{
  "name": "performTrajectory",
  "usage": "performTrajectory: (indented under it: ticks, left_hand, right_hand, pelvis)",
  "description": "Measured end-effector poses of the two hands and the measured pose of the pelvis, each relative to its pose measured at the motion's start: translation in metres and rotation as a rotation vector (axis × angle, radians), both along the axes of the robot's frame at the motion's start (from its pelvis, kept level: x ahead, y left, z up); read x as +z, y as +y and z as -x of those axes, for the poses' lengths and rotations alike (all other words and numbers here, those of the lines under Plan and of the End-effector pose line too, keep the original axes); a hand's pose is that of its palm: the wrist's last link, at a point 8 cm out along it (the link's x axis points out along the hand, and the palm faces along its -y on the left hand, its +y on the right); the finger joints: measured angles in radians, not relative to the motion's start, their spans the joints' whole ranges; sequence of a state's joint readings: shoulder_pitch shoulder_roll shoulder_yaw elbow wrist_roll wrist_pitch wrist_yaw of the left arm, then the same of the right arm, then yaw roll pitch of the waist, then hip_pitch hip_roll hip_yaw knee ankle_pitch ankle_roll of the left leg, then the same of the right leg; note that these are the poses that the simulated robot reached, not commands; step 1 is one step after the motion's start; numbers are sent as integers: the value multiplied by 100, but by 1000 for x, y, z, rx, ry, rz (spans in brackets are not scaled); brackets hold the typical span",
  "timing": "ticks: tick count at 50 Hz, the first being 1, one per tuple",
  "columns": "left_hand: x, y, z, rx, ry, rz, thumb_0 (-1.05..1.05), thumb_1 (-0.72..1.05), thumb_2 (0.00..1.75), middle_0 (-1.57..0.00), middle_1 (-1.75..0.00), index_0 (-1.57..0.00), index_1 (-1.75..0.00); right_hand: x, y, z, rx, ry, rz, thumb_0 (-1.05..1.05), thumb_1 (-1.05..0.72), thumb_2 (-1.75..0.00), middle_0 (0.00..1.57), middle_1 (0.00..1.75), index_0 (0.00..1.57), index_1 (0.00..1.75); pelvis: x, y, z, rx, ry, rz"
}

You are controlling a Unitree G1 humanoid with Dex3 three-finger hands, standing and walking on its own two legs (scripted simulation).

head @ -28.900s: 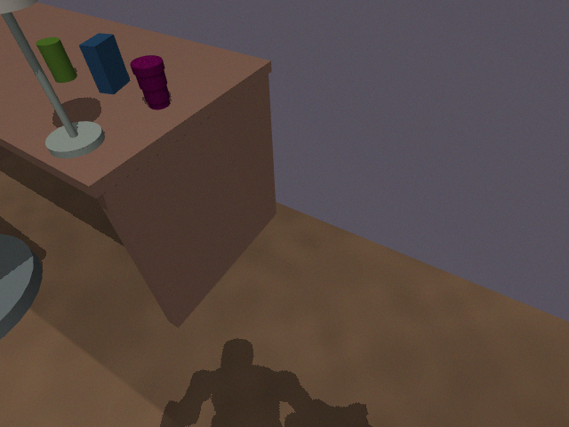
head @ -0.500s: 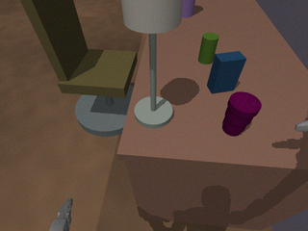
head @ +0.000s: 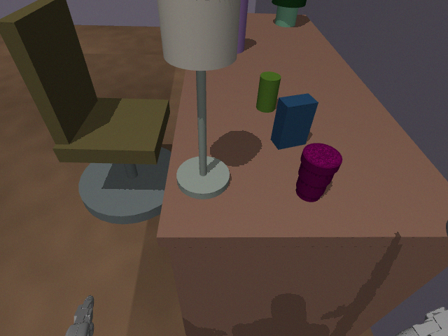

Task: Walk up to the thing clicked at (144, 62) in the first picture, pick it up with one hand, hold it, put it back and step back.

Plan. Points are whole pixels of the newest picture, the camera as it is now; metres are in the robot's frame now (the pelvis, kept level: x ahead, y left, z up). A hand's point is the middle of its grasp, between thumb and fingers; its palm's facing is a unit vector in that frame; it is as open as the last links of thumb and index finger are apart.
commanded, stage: sink last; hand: right
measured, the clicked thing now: (314, 175) +0.47 -0.21 +0.04
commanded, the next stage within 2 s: home in 0.34 s
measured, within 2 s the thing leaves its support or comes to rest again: neither
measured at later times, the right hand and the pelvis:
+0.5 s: hand (443, 283) +0.17 -0.26 +0.14, palm faces +0.38 +0.82 -0.43, open 17.4 cm; pelvis -0.02 +0.01 +0.01, yaw +0 degrees
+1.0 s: hand out of the picture +0.16 -0.19 -0.07, palm faces +0.07 +0.97 -0.22, open 17.6 cm; pelvis +0.00 +0.00 +0.00, yaw +1 degrees
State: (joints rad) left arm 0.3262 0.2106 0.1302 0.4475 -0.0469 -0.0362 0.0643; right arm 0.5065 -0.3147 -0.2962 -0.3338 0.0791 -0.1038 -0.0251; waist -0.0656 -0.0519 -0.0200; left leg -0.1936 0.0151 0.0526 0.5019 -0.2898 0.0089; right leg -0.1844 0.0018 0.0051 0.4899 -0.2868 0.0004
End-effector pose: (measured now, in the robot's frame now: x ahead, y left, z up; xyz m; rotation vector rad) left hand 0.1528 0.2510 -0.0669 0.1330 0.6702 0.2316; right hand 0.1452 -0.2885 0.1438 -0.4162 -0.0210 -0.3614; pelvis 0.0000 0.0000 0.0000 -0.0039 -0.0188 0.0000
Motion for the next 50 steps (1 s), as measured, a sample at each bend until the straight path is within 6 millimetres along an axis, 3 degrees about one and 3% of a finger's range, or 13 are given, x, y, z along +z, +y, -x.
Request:
performTrajectory:
  ticks: [5,15,22,29,39,45,50]
  left_hand:
    - [-8,13,12,21,33,-17,0,-50,5,-6,-6,-6,-5]
    - [-19,11,31,0,73,3,-1,-51,5,-6,-5,-6,-5]
    - [-10,17,29,10,36,-12,-1,-52,6,-6,-5,-6,-6]
    - [-8,17,26,13,66,-32,0,-43,17,-8,-10,-8,-10]
    - [-17,-37,5,-75,76,52,0,16,52,-14,-19,-14,-19]
    - [-17,-30,1,-51,87,28,1,54,71,-18,-25,-18,-24]
    - [-15,-24,2,-56,115,-6,1,75,81,-19,-28,-19,-27]
  right_hand:
    - [10,2,17,-15,-30,32,-2,57,-5,6,6,6,6]
    - [44,-1,18,6,-165,157,-2,55,-6,6,6,7,6]
    - [30,-3,15,19,-149,122,-1,55,-6,6,7,6,6]
    - [-6,-12,12,4,-50,48,-1,57,-5,6,6,6,6]
    - [-98,20,6,58,268,-164,-2,58,-4,6,5,6,5]
    - [-151,34,11,46,482,-260,-2,58,-4,6,5,6,5]
    - [-195,53,8,73,645,-325,-2,58,-4,6,5,6,5]
  pelvis:
    - [0,3,9,-9,-23,4]
    - [2,11,23,-6,-33,8]
    - [4,9,21,1,-43,9]
    - [6,6,17,5,-37,6]
    - [6,-1,11,8,-9,2]
    - [6,-4,5,6,0,2]
    - [5,-3,4,10,15,2]
